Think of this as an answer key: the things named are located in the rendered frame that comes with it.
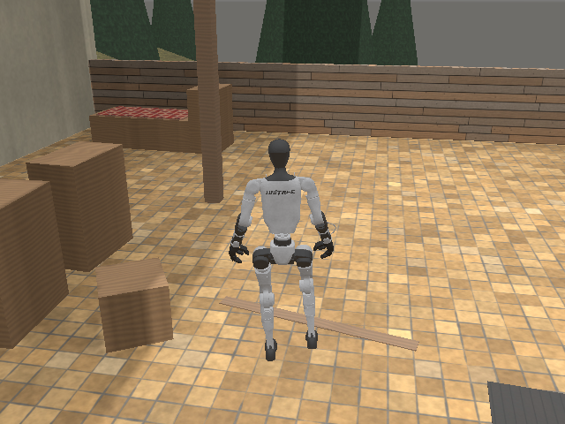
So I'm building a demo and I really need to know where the left robot shin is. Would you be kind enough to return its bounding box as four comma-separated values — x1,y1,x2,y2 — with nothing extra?
260,293,274,349

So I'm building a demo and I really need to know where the right robot upper arm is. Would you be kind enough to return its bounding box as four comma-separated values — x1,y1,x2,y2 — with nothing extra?
298,177,324,225

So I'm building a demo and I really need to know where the left robot hand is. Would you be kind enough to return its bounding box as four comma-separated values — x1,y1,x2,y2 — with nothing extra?
229,244,249,263

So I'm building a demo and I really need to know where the right robot hand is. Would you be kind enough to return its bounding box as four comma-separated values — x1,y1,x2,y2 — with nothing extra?
313,240,334,259

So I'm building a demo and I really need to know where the left robot forearm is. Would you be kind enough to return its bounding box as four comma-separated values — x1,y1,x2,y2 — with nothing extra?
230,213,247,247

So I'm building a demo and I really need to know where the humanoid robot head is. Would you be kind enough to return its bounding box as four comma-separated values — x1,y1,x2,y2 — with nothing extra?
265,139,295,181

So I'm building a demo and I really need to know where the left robot upper arm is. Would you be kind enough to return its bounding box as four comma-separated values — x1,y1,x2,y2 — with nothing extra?
238,178,262,227

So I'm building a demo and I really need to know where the right robot forearm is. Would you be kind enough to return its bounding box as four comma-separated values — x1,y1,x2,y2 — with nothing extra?
315,211,332,244

